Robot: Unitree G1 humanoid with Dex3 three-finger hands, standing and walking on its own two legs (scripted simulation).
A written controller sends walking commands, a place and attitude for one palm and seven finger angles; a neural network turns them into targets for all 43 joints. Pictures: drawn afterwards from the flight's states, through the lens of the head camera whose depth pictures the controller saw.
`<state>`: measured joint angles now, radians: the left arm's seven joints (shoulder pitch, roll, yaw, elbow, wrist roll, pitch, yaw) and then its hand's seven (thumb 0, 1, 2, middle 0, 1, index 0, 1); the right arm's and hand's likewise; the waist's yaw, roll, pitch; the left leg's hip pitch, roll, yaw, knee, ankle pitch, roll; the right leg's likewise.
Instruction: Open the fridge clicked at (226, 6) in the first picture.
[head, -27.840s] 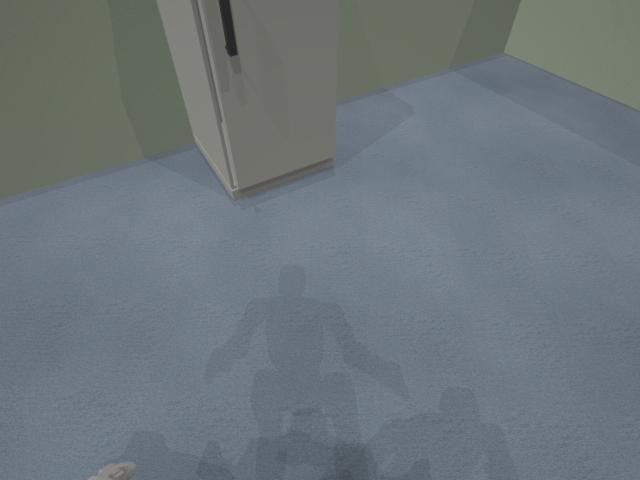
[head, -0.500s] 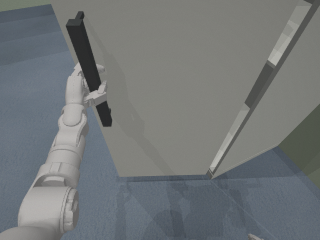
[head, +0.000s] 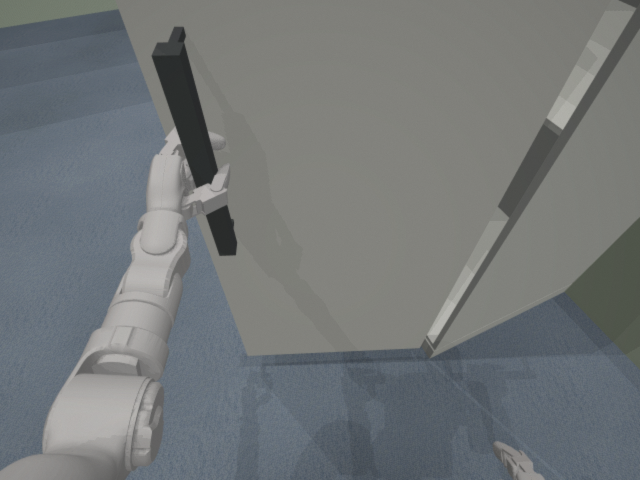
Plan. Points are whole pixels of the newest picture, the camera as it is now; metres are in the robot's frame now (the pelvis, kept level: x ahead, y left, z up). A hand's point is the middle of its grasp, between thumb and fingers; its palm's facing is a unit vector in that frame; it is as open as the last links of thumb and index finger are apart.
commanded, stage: loosen the grip on the handle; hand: left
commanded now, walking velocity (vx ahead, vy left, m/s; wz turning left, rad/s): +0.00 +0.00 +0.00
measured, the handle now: (208, 163) +0.49 +0.18 +0.11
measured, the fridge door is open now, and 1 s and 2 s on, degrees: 68 66 66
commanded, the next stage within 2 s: slip the hand off the handle in 0.66 s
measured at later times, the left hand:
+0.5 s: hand (219, 186) +0.45 +0.16 +0.11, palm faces +0.14 -0.98 -0.12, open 12.6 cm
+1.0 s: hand (186, 186) +0.46 +0.20 +0.10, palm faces +0.17 -0.98 -0.12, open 14.3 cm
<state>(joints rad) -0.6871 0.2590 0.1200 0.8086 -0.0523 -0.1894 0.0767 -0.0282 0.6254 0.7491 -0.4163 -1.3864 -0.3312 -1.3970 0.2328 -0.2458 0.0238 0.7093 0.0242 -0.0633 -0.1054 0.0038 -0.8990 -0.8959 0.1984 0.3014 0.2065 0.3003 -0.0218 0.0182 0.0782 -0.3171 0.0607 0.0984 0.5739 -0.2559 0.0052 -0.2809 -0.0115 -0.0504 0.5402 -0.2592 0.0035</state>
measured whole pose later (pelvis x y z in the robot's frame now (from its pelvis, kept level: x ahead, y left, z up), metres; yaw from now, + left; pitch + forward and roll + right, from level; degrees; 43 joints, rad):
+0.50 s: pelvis -0.01 -0.02 -0.01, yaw -1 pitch +7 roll +1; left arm -0.78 0.36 0.25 1.04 -0.04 -0.28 0.00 0.00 -0.35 0.30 -0.39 -1.33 -0.38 -1.33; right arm 0.36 -0.28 0.01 0.72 0.03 -0.13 -0.03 0.01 -0.90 -0.90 0.20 0.30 0.21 0.30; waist -0.08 -0.01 -0.04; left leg -0.49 0.04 0.05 0.63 -0.25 0.00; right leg -0.49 0.00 -0.04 0.66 -0.28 -0.03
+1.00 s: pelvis +0.03 -0.01 -0.01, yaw -2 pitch +8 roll +0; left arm -0.60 0.36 0.31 0.82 -0.05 -0.21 -0.06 -0.01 -0.54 0.20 -0.32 -1.19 -0.32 -1.18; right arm 0.30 -0.25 0.01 0.63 0.03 -0.05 -0.04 0.00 -0.90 -0.90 0.20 0.30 0.21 0.30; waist -0.05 0.00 -0.08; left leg -0.47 0.04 0.07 0.65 -0.31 0.01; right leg -0.45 0.00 -0.02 0.64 -0.32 -0.01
